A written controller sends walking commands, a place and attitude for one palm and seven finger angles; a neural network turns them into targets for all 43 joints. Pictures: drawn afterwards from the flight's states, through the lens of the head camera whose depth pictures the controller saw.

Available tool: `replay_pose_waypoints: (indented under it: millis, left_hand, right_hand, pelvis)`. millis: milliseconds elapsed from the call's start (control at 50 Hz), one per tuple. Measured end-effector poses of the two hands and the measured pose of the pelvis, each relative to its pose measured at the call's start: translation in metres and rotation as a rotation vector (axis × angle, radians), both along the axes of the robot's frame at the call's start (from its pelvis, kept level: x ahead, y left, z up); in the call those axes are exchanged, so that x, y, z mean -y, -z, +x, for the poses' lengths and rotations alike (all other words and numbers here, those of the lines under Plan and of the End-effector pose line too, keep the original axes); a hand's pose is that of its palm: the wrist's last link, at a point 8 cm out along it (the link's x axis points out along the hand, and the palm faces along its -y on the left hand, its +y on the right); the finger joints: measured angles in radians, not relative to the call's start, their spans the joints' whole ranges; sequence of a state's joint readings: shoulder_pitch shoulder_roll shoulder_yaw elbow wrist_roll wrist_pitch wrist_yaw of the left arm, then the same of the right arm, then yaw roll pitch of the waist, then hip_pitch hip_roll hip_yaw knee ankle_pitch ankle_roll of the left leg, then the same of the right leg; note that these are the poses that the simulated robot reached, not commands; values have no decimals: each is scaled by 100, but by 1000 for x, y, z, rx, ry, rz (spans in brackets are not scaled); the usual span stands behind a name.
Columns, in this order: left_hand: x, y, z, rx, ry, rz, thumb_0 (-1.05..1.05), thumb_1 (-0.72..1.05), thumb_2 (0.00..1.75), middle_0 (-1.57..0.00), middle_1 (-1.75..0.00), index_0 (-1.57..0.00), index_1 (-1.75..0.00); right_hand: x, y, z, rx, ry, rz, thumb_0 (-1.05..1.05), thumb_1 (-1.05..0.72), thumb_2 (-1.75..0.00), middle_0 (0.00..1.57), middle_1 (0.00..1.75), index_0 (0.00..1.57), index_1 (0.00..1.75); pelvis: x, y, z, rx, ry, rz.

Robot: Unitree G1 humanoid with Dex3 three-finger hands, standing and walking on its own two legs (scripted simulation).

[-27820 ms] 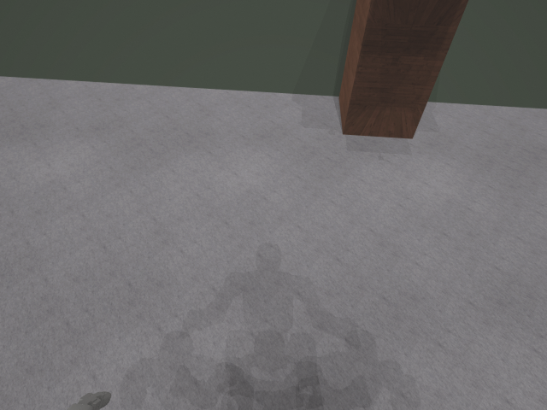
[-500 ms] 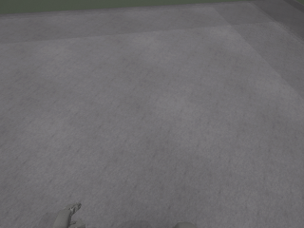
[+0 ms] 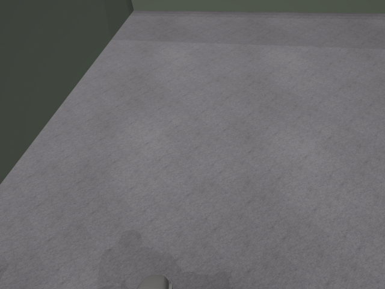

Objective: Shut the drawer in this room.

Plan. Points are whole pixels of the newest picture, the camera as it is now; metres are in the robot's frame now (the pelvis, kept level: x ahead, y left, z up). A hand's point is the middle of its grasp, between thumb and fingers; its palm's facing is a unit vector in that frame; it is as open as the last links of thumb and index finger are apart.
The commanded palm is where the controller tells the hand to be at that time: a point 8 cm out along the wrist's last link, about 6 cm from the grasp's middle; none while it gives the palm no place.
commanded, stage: turn to face it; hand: left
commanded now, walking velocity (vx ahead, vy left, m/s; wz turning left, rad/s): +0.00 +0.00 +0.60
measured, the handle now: out of the picture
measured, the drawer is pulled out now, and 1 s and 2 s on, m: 0.25 0.25 0.25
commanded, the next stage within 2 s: none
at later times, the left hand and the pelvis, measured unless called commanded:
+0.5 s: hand out of the picture +0.01 +0.30 -0.17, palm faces +0.32 -0.91 -0.25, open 7.4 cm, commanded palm none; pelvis -0.02 +0.06 +0.00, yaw +16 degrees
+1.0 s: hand out of the picture -0.02 +0.23 -0.14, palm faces +0.54 -0.80 -0.28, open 7.4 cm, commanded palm none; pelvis -0.01 +0.00 +0.00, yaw +36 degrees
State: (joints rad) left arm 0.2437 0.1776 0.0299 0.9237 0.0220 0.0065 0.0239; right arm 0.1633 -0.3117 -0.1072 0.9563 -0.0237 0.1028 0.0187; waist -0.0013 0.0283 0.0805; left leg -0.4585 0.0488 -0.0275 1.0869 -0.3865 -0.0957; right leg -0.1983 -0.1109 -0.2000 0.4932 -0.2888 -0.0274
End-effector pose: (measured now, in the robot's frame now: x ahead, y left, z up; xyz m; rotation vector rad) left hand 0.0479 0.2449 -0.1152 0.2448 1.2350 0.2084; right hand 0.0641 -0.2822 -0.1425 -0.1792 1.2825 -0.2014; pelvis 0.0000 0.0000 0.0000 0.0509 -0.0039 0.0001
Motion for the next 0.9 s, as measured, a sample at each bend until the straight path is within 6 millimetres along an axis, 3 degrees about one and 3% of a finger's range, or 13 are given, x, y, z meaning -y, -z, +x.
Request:
replay_pose_waypoints:
  millis: [100, 220, 300, 400, 540, 720, 800, 900]
  left_hand:
    - [-24, 14, -62, -102, -113, -17, 0, 90, 90, -20, -30, -21, -30]
    - [-65, 43, -116, -171, -246, -41, 0, 90, 90, -20, -30, -21, -30]
    - [-83, 40, -119, -164, -288, -48, 1, 91, 90, -20, -30, -20, -30]
    - [-96, 30, -93, -46, -301, -55, 1, 91, 90, -20, -30, -20, -29]
    - [-98, 19, -54, 82, -299, -38, 0, 91, 90, -20, -30, -20, -30]
    - [-73, 0, -12, 206, -303, 5, 0, 91, 90, -20, -30, -20, -30]
    - [-53, -5, -19, 230, -319, 43, 0, 91, 90, -20, -30, -21, -30]
    - [-31, -13, -57, 186, -408, 46, 0, 90, 90, -20, -30, -21, -30]
  right_hand:
    - [-30, -8, 51, 58, -134, -18, 0, -91, -90, 20, 30, 20, 30]
    - [-90, -18, 103, 175, -292, -39, 0, -91, -90, 20, 30, 20, 30]
    - [-120, -31, 105, 192, -339, -36, 0, -91, -90, 20, 30, 20, 30]
    - [-137, -35, 91, 153, -362, -25, 0, -91, -90, 21, 30, 21, 30]
    - [-130, -24, 57, 65, -347, -12, 0, -90, -90, 21, 30, 21, 30]
    - [-83, 1, 20, -97, -340, -6, 0, -90, -90, 21, 30, 21, 30]
    - [-62, 16, 27, -125, -357, 7, 0, -91, -90, 21, 30, 21, 30]
    - [-56, 13, 53, -115, -435, 16, 0, -91, -90, 20, 30, 20, 30]
  pelvis:
    - [-16, 4, -7, -12, -64, -16]
    - [-45, 19, -13, -11, -149, -43]
    - [-56, 10, -15, 2, -186, -75]
    - [-65, 0, -19, 8, -240, -95]
    - [-62, 0, -19, 2, -306, -81]
    - [-32, 6, -15, -16, -419, -62]
    - [-15, 12, -13, -7, -462, -48]
    - [-6, 4, -13, 15, -544, -22]
